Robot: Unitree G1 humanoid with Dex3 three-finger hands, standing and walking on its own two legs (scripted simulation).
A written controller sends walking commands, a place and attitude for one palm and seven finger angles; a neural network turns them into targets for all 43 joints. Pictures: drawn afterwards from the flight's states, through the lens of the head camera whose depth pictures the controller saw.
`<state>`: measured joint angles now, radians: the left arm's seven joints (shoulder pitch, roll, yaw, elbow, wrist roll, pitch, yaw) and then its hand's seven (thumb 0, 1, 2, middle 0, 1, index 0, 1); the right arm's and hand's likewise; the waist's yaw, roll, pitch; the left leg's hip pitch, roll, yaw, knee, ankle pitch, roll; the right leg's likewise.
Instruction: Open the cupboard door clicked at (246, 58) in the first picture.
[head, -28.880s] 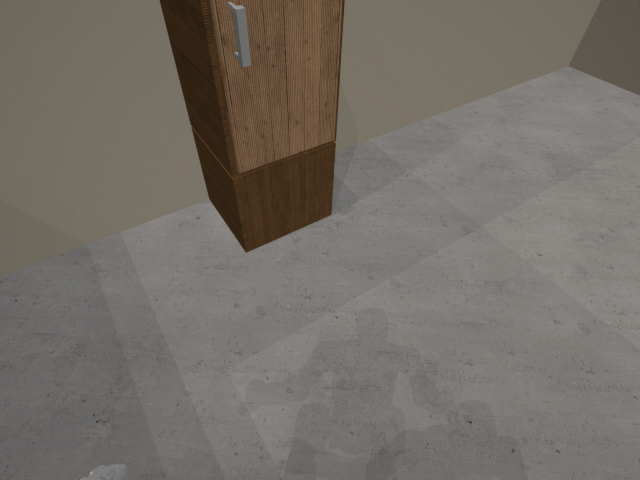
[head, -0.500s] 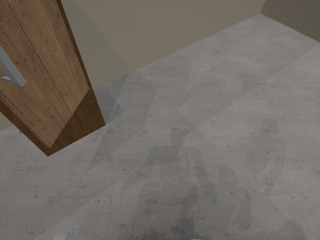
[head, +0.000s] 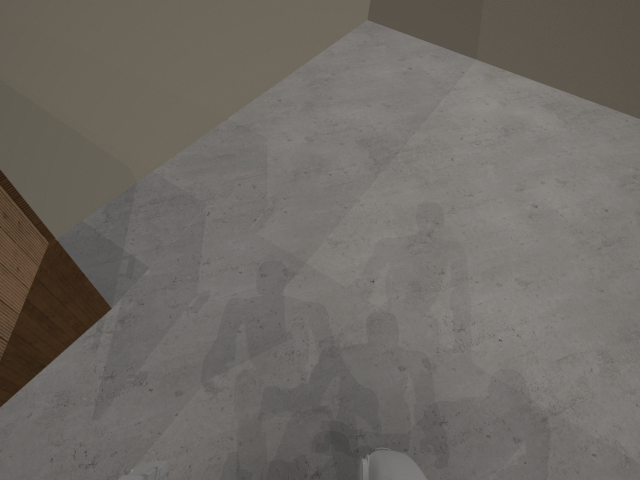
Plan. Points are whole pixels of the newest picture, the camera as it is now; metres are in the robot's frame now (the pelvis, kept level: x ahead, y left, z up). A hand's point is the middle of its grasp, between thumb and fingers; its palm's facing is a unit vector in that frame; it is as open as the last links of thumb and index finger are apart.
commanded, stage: walk to a spot facing it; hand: left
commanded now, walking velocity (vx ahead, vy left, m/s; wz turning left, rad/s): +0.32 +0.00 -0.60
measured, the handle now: out of the picture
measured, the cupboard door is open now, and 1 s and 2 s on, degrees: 38 38 38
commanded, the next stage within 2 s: turn to face it in 1.20 s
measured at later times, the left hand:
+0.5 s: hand (256, 384) +0.27 +0.11 -0.18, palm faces -0.24 -0.95 -0.19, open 7.2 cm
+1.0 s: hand (340, 228) +0.60 -0.03 -0.17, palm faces -0.49 -0.86 -0.17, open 7.4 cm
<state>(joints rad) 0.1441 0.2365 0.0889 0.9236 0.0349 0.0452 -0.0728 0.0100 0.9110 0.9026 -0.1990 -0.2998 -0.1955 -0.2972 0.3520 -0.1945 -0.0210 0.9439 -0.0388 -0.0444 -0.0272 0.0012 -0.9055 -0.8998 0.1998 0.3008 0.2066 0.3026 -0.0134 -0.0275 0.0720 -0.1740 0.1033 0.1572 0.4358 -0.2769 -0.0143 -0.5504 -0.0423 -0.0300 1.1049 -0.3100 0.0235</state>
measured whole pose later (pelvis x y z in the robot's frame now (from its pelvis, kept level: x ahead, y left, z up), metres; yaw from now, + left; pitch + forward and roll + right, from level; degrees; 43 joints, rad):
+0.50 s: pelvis +0.18 -0.07 +0.00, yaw -15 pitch +1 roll +0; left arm 0.23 0.20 0.07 1.01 0.02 -0.04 -0.02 0.00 0.94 0.90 -0.20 -0.30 -0.20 -0.30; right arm 0.15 -0.18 -0.06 0.93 -0.02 -0.02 0.01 0.00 -0.91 -0.90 0.20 0.30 0.20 0.30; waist -0.02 -0.01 0.09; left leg -0.55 0.12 0.06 0.82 -0.25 -0.06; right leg -0.12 0.04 -0.01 0.40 -0.29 -0.04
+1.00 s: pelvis +0.42 -0.14 -0.01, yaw -26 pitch +1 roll +0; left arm 0.09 0.20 0.06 0.99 0.03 -0.01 -0.06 0.01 0.91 0.90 -0.20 -0.30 -0.19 -0.30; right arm 0.44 -0.19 -0.04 1.08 -0.04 -0.05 -0.01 0.00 -0.92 -0.90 0.20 0.30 0.20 0.30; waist -0.06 0.00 0.08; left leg 0.00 0.10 0.25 0.37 -0.37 -0.05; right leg -0.47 -0.07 -0.12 0.65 -0.21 -0.03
